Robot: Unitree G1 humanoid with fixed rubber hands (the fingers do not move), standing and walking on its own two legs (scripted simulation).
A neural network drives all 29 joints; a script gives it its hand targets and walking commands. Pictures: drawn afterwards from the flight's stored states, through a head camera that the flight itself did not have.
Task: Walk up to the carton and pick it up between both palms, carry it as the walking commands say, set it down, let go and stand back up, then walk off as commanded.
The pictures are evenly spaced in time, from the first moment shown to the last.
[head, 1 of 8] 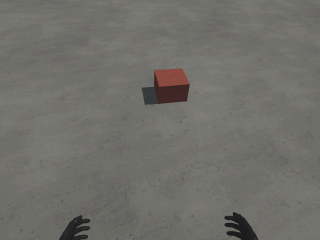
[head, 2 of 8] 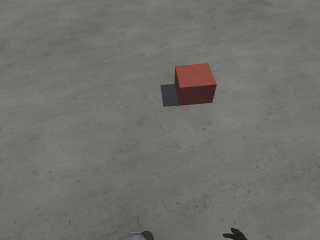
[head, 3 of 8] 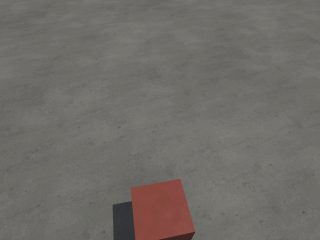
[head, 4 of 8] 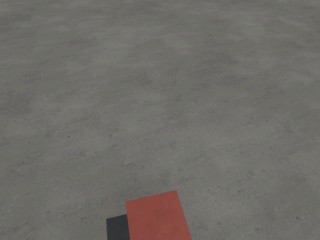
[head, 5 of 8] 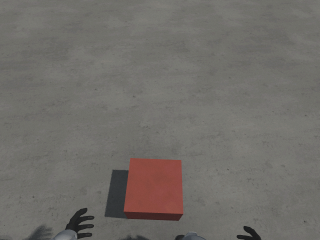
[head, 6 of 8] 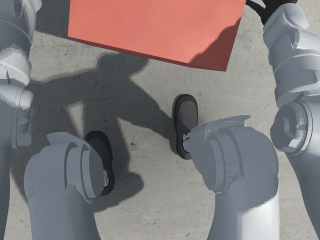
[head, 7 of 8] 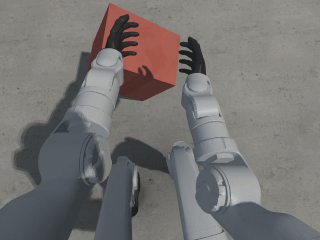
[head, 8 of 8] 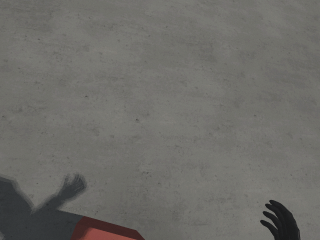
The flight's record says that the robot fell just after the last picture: yes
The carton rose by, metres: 0.19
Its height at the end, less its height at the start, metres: +0.04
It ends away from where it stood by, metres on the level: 0.24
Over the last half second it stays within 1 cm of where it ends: yes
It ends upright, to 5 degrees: no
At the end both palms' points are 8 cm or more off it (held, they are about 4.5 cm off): yes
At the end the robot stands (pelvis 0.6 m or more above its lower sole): yes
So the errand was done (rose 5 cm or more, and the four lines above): no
